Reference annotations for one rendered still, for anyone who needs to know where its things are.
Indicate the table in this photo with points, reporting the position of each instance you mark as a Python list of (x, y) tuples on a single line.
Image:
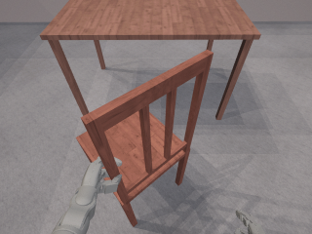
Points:
[(150, 20)]

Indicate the left robot hand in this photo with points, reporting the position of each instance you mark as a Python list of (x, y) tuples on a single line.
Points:
[(95, 173)]

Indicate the right robot hand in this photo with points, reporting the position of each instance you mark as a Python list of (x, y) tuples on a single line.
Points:
[(250, 222)]

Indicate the left robot forearm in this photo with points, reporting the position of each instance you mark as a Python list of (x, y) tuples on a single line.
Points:
[(82, 206)]

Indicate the chair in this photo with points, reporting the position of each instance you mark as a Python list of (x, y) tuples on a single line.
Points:
[(125, 129)]

